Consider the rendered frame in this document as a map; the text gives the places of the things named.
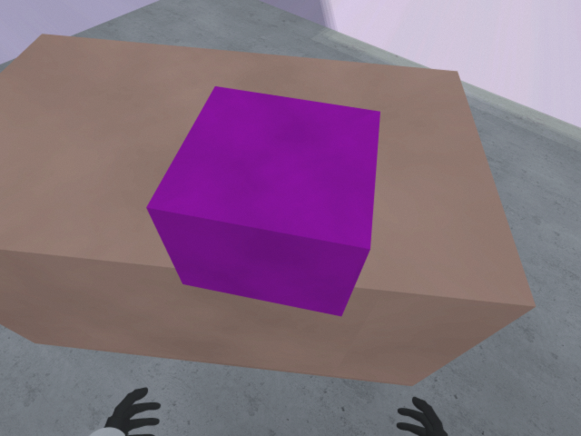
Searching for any robot right hand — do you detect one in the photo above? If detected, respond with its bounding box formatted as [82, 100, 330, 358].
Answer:
[397, 397, 448, 436]

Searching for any carton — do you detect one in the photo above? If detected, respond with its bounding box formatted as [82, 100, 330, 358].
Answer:
[146, 86, 380, 316]

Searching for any pedestal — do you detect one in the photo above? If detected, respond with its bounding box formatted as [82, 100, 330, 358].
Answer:
[0, 34, 536, 386]

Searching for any robot left hand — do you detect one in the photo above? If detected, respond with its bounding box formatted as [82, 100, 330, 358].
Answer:
[104, 388, 161, 436]

